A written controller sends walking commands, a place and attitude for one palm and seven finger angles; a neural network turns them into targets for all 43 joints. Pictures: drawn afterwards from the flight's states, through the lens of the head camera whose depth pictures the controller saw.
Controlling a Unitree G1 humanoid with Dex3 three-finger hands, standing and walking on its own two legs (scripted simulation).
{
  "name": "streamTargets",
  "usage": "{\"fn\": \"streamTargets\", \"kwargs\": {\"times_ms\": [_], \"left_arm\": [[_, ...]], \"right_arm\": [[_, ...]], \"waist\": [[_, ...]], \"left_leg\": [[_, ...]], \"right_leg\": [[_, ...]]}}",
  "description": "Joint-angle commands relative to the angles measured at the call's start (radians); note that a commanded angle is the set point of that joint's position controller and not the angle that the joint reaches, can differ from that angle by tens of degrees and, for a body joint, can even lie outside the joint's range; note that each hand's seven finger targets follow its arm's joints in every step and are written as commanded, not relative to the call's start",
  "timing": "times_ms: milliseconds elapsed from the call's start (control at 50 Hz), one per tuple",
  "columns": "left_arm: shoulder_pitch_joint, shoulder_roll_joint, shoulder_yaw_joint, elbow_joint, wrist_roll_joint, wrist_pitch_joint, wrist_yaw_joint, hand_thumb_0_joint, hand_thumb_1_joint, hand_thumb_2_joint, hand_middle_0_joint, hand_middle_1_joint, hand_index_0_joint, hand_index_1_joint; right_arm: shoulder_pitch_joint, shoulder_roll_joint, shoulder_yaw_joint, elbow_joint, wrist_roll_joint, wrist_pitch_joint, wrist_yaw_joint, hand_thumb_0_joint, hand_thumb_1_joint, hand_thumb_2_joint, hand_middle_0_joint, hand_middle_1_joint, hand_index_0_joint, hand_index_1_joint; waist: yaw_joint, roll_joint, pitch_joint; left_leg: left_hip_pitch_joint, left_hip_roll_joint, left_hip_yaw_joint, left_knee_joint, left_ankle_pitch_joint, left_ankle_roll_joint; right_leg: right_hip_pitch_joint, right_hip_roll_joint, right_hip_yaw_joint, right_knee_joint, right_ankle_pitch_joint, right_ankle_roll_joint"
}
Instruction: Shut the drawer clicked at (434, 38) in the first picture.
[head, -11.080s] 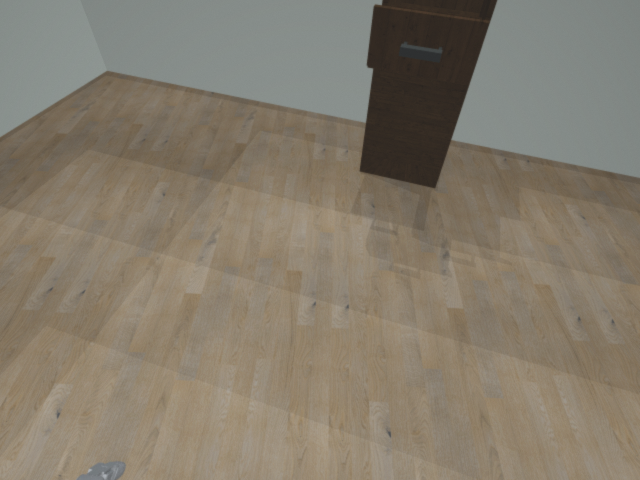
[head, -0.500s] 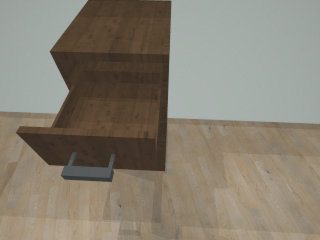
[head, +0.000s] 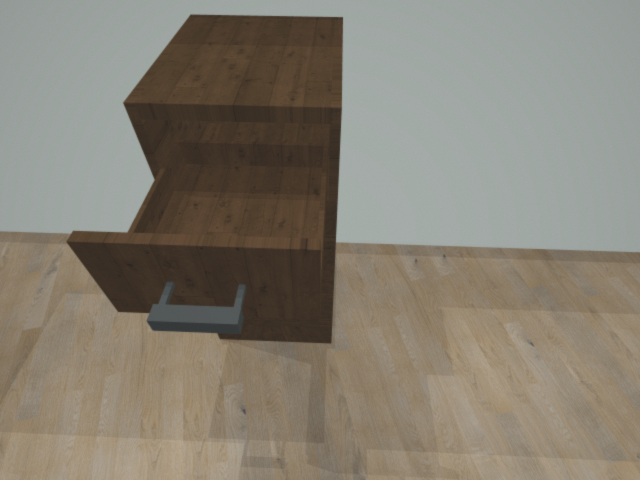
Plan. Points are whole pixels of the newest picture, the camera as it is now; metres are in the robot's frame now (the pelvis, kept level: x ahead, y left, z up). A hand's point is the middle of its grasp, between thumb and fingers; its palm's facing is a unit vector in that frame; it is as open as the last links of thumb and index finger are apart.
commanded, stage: come to a stop and stand still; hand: left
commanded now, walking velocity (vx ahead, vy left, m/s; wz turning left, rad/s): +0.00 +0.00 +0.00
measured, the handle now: (201, 304) +0.35 +0.20 +0.00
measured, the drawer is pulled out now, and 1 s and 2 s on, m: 0.30 0.30 0.30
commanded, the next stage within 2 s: look again from close up in 0.10 s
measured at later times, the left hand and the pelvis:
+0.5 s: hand out of the picture +0.02 +0.16 -0.17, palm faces +0.02 -0.98 -0.18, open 7.3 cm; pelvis +0.02 -0.01 +0.00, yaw +0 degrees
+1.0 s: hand (206, 406) +0.21 +0.15 +0.00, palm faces +0.15 -0.99 -0.07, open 6.8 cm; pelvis +0.00 -0.02 -0.02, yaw +1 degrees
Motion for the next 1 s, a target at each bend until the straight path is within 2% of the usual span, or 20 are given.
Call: {"fn": "streamTargets", "kwargs": {"times_ms": [0, 40, 80, 200, 300, 460, 520, 720, 740, 760, 780, 800, 820, 840, 860, 880, 900, 920, 960, 980], "left_arm": [[0.030, 0.118, 0.018, -0.043, 0.000, -0.021, 0.007, 0.000, 0.900, 0.900, -0.200, -0.300, -0.200, -0.300], [0.046, 0.112, 0.015, -0.026, -0.003, -0.025, 0.006, 0.000, 0.900, 0.900, -0.200, -0.300, -0.200, -0.300], [0.054, 0.111, 0.013, -0.008, -0.005, -0.030, 0.006, 0.000, 0.900, 0.900, -0.200, -0.300, -0.200, -0.300], [0.068, 0.103, 0.011, 0.035, -0.007, -0.032, 0.010, 0.000, 0.900, 0.900, -0.200, -0.300, -0.200, -0.300], [0.076, 0.093, 0.010, 0.066, -0.005, -0.033, 0.012, 0.000, 0.900, 0.900, -0.200, -0.300, -0.200, -0.300], [0.084, 0.074, 0.014, 0.091, -0.005, -0.036, 0.016, 0.000, 0.900, 0.900, -0.200, -0.300, -0.200, -0.300], [0.084, 0.068, 0.014, 0.097, -0.003, -0.035, 0.016, 0.000, 0.900, 0.900, -0.200, -0.300, -0.200, -0.300], [0.083, 0.068, 0.019, 0.101, -0.003, -0.037, 0.015, 0.000, 0.900, 0.900, -0.200, -0.300, -0.200, -0.300], [0.147, 0.084, 0.016, 0.130, 0.008, -0.058, 0.053, 0.000, 0.900, 0.900, -0.200, -0.300, -0.200, -0.300], [-0.572, 0.262, 0.083, -1.457, -0.204, -0.275, 0.038, 0.000, 0.900, 0.900, -0.220, -0.322, -0.220, -0.322], [-0.113, 0.205, 0.096, -1.184, -0.112, -0.221, 0.092, 0.000, 0.900, 0.900, -0.240, -0.343, -0.240, -0.343], [0.162, 0.000, -0.013, -1.028, -0.141, -0.081, 0.130, 0.000, 0.900, 0.900, -0.260, -0.365, -0.260, -0.365], [0.149, -0.104, -0.094, -1.048, -0.153, -0.066, 0.104, 0.000, 0.900, 0.900, -0.280, -0.387, -0.280, -0.387], [0.077, -0.037, -0.037, -1.095, -0.158, -0.102, 0.089, 0.000, 0.900, 0.900, -0.300, -0.408, -0.300, -0.408], [0.097, 0.011, 0.025, -1.080, -0.147, -0.152, 0.070, 0.000, 0.900, 0.900, -0.320, -0.430, -0.320, -0.430], [0.226, -0.044, 0.015, -1.002, -0.157, -0.205, 0.033, 0.000, 0.900, 0.900, -0.340, -0.452, -0.340, -0.452], [0.361, -0.071, 0.022, -0.944, -0.159, -0.261, -0.009, 0.000, 0.900, 0.900, -0.360, -0.473, -0.360, -0.473], [0.433, -0.114, 0.000, -0.904, -0.173, -0.327, -0.065, 0.000, 0.900, 0.900, -0.380, -0.495, -0.380, -0.495], [0.471, -0.067, 0.079, -0.889, -0.216, -0.482, -0.184, 0.000, 0.900, 0.900, -0.420, -0.538, -0.420, -0.538], [0.453, -0.044, 0.101, -0.907, -0.228, -0.562, -0.243, 0.000, 0.900, 0.900, -0.440, -0.560, -0.440, -0.560]], "right_arm": [[0.055, -0.101, -0.012, -0.027, 0.004, -0.023, -0.003, 0.000, -0.900, -0.900, 0.200, 0.300, 0.200, 0.300], [0.057, -0.105, -0.007, -0.013, 0.006, -0.031, -0.004, 0.000, -0.900, -0.900, 0.200, 0.300, 0.200, 0.300], [0.066, -0.098, -0.004, 0.005, 0.009, -0.035, -0.006, 0.000, -0.900, -0.900, 0.200, 0.300, 0.200, 0.300], [0.088, -0.079, 0.003, 0.065, 0.013, -0.041, -0.014, 0.000, -0.900, -0.900, 0.200, 0.300, 0.200, 0.300], [0.094, -0.061, 0.004, 0.101, 0.014, -0.039, -0.016, 0.000, -0.900, -0.900, 0.200, 0.300, 0.200, 0.300], [0.094, -0.046, 0.003, 0.127, 0.014, -0.044, -0.023, 0.000, -0.900, -0.900, 0.200, 0.300, 0.200, 0.300], [0.089, -0.042, 0.003, 0.131, 0.014, -0.042, -0.025, 0.000, -0.900, -0.900, 0.200, 0.300, 0.200, 0.300], [0.086, -0.041, 0.003, 0.135, 0.012, -0.042, -0.027, 0.000, -0.900, -0.900, 0.200, 0.300, 0.200, 0.300], [-0.012, -0.082, -0.012, 0.060, 0.021, -0.046, -0.018, 0.000, -0.900, -0.900, 0.200, 0.300, 0.200, 0.300], [0.025, -0.243, -0.033, -0.279, 0.063, -0.204, -0.056, 0.000, -0.900, -0.900, 0.200, 0.300, 0.200, 0.300], [-0.047, -0.150, -0.016, -0.222, 0.045, -0.295, -0.085, 0.000, -0.900, -0.900, 0.200, 0.300, 0.200, 0.300], [-0.051, -0.115, -0.037, -0.235, 0.074, -0.323, -0.079, 0.000, -0.900, -0.900, 0.200, 0.300, 0.200, 0.300], [-0.013, -0.136, -0.033, -0.208, 0.076, -0.328, -0.071, 0.000, -0.900, -0.900, 0.200, 0.300, 0.200, 0.300], [-0.041, -0.165, -0.058, -0.261, 0.067, -0.343, -0.070, 0.000, -0.900, -0.900, 0.200, 0.300, 0.200, 0.300], [-0.033, -0.187, -0.075, -0.288, 0.046, -0.349, -0.068, 0.000, -0.900, -0.900, 0.200, 0.300, 0.200, 0.300], [-0.047, -0.180, -0.082, -0.324, 0.034, -0.352, -0.063, 0.000, -0.900, -0.900, 0.200, 0.300, 0.200, 0.300], [-0.073, -0.170, -0.090, -0.366, 0.035, -0.355, -0.049, 0.000, -0.900, -0.900, 0.200, 0.300, 0.200, 0.300], [-0.092, -0.163, -0.089, -0.396, 0.030, -0.354, -0.031, 0.000, -0.900, -0.900, 0.200, 0.300, 0.200, 0.300], [-0.131, -0.160, -0.105, -0.441, 0.032, -0.340, -0.007, 0.000, -0.900, -0.900, 0.200, 0.300, 0.200, 0.300], [-0.151, -0.163, -0.110, -0.470, 0.032, -0.338, 0.005, 0.000, -0.900, -0.900, 0.200, 0.300, 0.200, 0.300]], "waist": [[0.001, -0.021, 0.065], [0.007, -0.001, 0.044], [0.008, -0.018, 0.021], [0.009, -0.013, 0.019], [0.011, -0.032, 0.044], [0.011, -0.006, 0.031], [0.012, -0.010, 0.059], [0.012, -0.016, 0.042], [0.036, -0.060, 0.080], [-0.084, 0.173, -0.414], [0.021, 0.293, -0.435], [-0.010, 0.210, -0.257], [-0.026, 0.103, -0.147], [-0.048, 0.019, -0.051], [-0.063, -0.103, -0.070], [-0.038, -0.204, -0.060], [0.009, -0.211, -0.067], [0.030, -0.242, -0.067], [0.058, -0.259, -0.090], [0.059, -0.219, -0.123]], "left_leg": [[-0.050, 0.078, -0.128, -0.202, -0.121, 0.028], [-0.032, 0.080, -0.127, -0.194, -0.066, 0.030], [-0.004, 0.079, -0.112, -0.174, 0.018, 0.028], [0.044, 0.085, -0.099, -0.160, 0.154, 0.024], [0.040, 0.082, -0.088, -0.163, 0.149, 0.020], [0.067, 0.085, -0.080, -0.149, 0.224, 0.018], [0.062, 0.083, -0.082, -0.150, 0.226, 0.017], [0.080, 0.083, -0.077, -0.152, 0.242, 0.013], [-0.010, 0.099, -0.054, 0.073, 0.327, -0.018], [0.283, -0.007, -0.063, -0.072, 0.426, 0.016], [0.359, 0.035, -0.069, -0.094, 0.568, 0.018], [0.225, 0.051, -0.089, -0.095, 0.582, -0.005], [0.169, 0.039, -0.089, -0.064, 0.499, 0.002], [0.083, 0.023, -0.103, -0.024, 0.377, 0.006], [0.015, 0.002, -0.095, 0.021, 0.282, 0.009], [-0.055, -0.007, -0.090, 0.058, 0.227, 0.009], [-0.109, -0.014, -0.079, 0.083, 0.210, 0.000], [-0.181, -0.020, -0.073, 0.122, 0.176, -0.010], [-0.325, -0.030, -0.058, 0.213, 0.091, -0.025], [-0.374, -0.035, -0.052, 0.261, 0.069, -0.028]], "right_leg": [[-0.037, -0.045, 0.091, -0.143, -0.109, -0.037], [-0.018, -0.051, 0.090, -0.136, -0.055, -0.034], [0.001, -0.060, 0.092, -0.136, 0.001, -0.034], [0.030, -0.062, 0.078, -0.124, 0.113, -0.033], [0.032, -0.067, 0.075, -0.137, 0.121, -0.032], [0.050, -0.070, 0.070, -0.129, 0.197, -0.031], [0.039, -0.069, 0.070, -0.136, 0.204, -0.030], [0.055, -0.070, 0.072, -0.139, 0.242, -0.034], [0.015, -0.127, 0.152, -0.156, 0.659, -0.013], [0.120, -0.029, 0.067, -0.053, 0.577, -0.037], [0.063, 0.020, 0.043, 0.004, 0.324, -0.049], [-0.032, 0.021, -0.014, 0.020, 0.142, -0.030], [-0.077, 0.028, -0.017, -0.011, 0.171, -0.020], [-0.125, 0.029, -0.028, -0.027, 0.192, -0.014], [-0.172, 0.037, -0.037, -0.016, 0.185, -0.010], [-0.213, 0.042, -0.044, 0.017, 0.166, -0.005], [-0.214, 0.042, -0.041, 0.057, 0.159, -0.010], [-0.253, 0.047, -0.042, 0.112, 0.148, -0.010], [-0.302, 0.041, -0.012, 0.205, 0.123, -0.013], [-0.322, 0.035, 0.007, 0.251, 0.127, -0.017]]}}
